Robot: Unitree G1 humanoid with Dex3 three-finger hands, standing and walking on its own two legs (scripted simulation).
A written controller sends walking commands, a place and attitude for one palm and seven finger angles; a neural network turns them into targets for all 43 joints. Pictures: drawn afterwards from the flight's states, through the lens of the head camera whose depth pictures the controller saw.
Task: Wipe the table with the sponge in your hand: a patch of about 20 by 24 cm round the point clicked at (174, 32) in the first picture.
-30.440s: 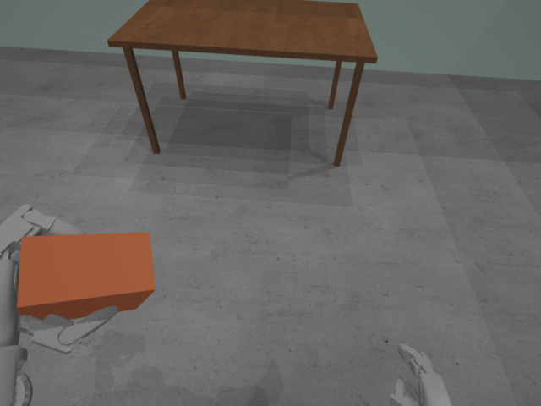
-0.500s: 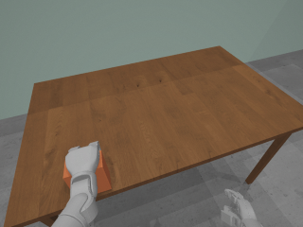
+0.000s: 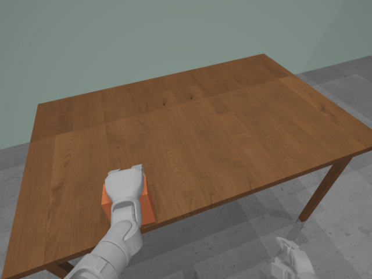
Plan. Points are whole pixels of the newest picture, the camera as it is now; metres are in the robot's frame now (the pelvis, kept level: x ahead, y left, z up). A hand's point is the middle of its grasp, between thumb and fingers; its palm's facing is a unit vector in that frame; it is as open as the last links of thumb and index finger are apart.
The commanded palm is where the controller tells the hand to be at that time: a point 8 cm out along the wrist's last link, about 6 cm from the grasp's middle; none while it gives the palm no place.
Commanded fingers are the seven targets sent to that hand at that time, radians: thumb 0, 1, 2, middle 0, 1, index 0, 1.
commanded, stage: wipe forward along the third lane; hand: left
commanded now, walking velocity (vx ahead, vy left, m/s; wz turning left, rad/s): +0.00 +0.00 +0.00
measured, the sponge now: (131, 207) +0.30 +0.19 -0.06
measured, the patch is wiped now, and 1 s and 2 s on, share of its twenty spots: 0.60 1.00 1.00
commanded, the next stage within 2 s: wipe back along the third lane in 1.68 s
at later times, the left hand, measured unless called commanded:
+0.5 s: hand (133, 185) +0.34 +0.19 -0.01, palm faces -0.08 -0.04 -1.00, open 10.7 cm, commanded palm +0.32 +0.19 +0.02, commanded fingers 0.00 0.10 1.30 -1.20 -1.60 -1.20 -1.60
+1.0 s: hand (126, 167) +0.40 +0.22 -0.01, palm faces -0.09 -0.01 -1.00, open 10.7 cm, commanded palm +0.38 +0.21 +0.02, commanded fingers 0.00 0.10 1.30 -1.20 -1.60 -1.20 -1.60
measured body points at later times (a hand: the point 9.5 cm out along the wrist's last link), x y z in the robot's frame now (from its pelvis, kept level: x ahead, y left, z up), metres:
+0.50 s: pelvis +0.00 -0.01 +0.00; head +0.01 -0.03 +0.45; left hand +0.34 +0.18 +0.04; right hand +0.18 -0.25 -0.12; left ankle +0.02 +0.13 -0.72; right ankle +0.02 -0.08 -0.72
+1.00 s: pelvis -0.01 +0.01 -0.01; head +0.04 +0.01 +0.44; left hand +0.40 +0.22 +0.04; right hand +0.10 -0.24 -0.14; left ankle +0.02 +0.13 -0.72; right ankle +0.02 -0.08 -0.72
